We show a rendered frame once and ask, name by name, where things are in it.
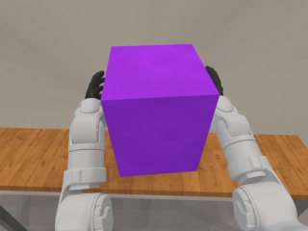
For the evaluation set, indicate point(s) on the right robot upper arm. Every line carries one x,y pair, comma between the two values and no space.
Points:
265,206

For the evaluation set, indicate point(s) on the robot right hand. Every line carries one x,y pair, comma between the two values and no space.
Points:
214,76

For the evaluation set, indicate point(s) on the table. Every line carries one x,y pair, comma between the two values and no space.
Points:
34,160

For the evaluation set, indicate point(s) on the left robot upper arm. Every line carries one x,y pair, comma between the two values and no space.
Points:
85,212

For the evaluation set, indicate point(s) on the carton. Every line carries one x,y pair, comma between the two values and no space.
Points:
158,102

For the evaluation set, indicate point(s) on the left robot forearm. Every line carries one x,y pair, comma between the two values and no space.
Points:
86,146

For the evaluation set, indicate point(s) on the robot left hand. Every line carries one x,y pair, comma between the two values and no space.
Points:
94,88

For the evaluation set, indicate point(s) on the right robot forearm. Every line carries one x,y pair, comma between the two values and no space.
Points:
246,164

